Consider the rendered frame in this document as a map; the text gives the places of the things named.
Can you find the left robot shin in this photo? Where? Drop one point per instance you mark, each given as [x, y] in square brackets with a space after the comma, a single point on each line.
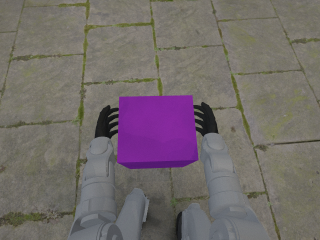
[137, 191]

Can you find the right robot thigh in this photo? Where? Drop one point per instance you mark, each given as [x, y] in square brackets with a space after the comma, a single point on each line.
[195, 224]

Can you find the robot right upper arm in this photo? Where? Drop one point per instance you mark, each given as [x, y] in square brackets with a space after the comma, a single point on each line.
[232, 228]

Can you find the robot left hand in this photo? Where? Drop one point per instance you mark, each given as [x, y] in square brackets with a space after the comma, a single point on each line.
[103, 127]

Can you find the robot right forearm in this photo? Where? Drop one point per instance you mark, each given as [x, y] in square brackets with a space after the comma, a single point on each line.
[226, 197]

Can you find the robot right hand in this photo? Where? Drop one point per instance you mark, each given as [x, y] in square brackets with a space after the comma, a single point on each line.
[209, 124]

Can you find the carton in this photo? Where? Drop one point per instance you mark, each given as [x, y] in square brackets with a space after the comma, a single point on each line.
[156, 132]

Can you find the robot left forearm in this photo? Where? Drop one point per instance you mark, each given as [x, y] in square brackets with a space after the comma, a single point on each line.
[97, 201]

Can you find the robot left upper arm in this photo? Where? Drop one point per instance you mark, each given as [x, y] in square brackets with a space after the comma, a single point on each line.
[102, 231]

